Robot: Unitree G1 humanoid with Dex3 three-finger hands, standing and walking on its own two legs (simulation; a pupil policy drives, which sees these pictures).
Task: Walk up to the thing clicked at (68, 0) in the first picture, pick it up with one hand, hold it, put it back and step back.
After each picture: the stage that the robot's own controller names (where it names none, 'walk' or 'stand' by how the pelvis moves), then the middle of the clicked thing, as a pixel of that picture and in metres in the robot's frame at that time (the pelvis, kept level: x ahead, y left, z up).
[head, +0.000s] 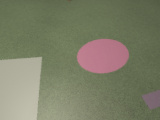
stand; out of the picture +2.36 +0.26 -0.72
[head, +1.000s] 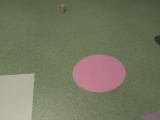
walk; (62, 9) +2.20 +0.29 -0.72
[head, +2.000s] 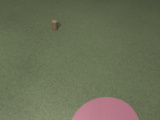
walk; (54, 25) +1.54 +0.31 -0.72
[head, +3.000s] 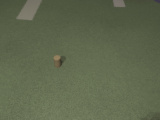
walk; (57, 61) +1.01 +0.25 -0.72
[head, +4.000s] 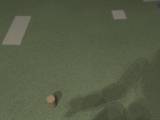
walk; (51, 101) +0.58 +0.26 -0.71
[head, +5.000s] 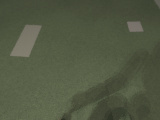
stand; out of the picture +0.39 +0.22 -0.70
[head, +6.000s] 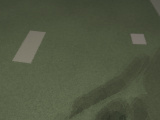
stand; out of the picture +0.36 +0.19 -0.72
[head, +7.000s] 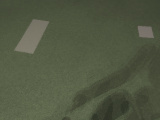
stand; out of the picture +0.33 +0.19 -0.71
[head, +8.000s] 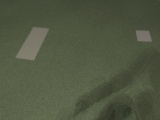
stand; out of the picture +0.34 +0.20 -0.72
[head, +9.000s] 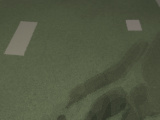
stand; out of the picture +0.34 +0.23 -0.70
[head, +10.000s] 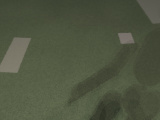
stand; out of the picture +0.27 +0.23 -0.72
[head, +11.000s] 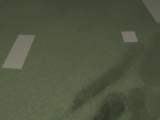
stand; out of the picture +0.30 +0.24 -0.73
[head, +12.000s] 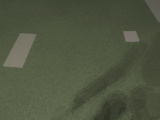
stand; out of the picture +0.30 +0.24 -0.73
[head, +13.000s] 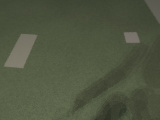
stand; out of the picture +0.30 +0.24 -0.73
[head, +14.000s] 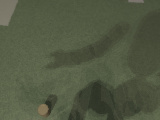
go down; (44, 110) +0.34 +0.22 -0.60
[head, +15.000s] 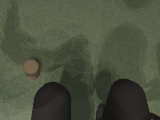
go down; (31, 70) +0.42 +0.21 -0.32
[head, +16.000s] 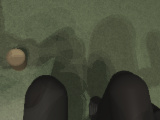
close in; (17, 60) +0.42 +0.22 -0.28
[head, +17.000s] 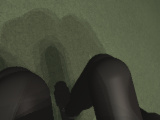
close in; out of the picture +0.41 +0.25 -0.23
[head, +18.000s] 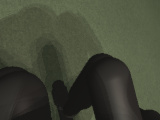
close; out of the picture +0.40 +0.26 -0.23
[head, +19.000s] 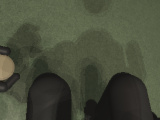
lift; (0, 69) +0.33 +0.26 -0.12
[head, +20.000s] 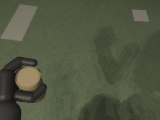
lift; (32, 85) +0.32 +0.18 +0.02
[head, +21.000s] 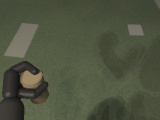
hold; (35, 86) +0.33 +0.17 +0.02
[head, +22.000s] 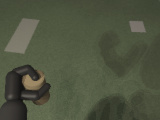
hold; (37, 88) +0.33 +0.17 +0.00
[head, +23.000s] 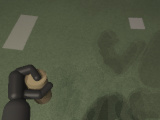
crouch; (39, 87) +0.33 +0.16 -0.01
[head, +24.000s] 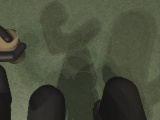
crouch; (11, 47) +0.44 +0.21 -0.09
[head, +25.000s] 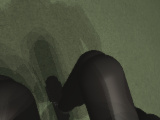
lower; out of the picture +0.44 +0.27 -0.23
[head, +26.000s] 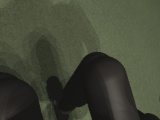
lower; out of the picture +0.43 +0.28 -0.24
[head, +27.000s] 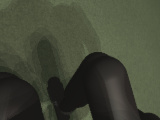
lower; out of the picture +0.43 +0.28 -0.24
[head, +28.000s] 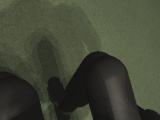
lower; out of the picture +0.43 +0.28 -0.23
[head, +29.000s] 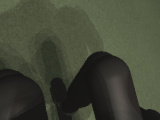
loosen; out of the picture +0.42 +0.26 -0.23
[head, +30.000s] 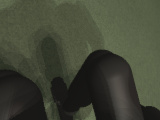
withdraw; out of the picture +0.41 +0.26 -0.23
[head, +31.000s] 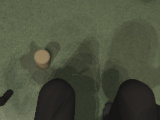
walk; (42, 60) +0.44 +0.19 -0.32
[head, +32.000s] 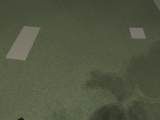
stand; out of the picture +0.34 +0.20 -0.66
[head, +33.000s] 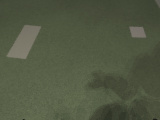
stand; out of the picture +0.35 +0.21 -0.67
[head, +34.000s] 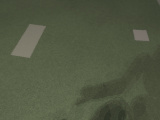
stand; out of the picture +0.35 +0.20 -0.69
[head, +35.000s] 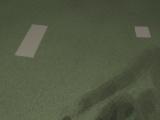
walk; out of the picture +0.37 +0.21 -0.72
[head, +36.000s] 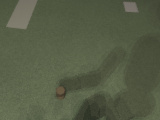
walk; (60, 93) +0.55 +0.13 -0.70
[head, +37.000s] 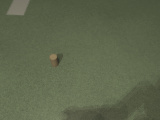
walk; (54, 60) +0.88 +0.29 -0.68
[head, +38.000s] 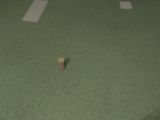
stand; (61, 63) +0.98 +0.23 -0.71
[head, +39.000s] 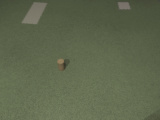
stand; (61, 65) +0.99 +0.24 -0.73
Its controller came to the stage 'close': yes
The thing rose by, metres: 0.73
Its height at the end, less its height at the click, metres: +0.00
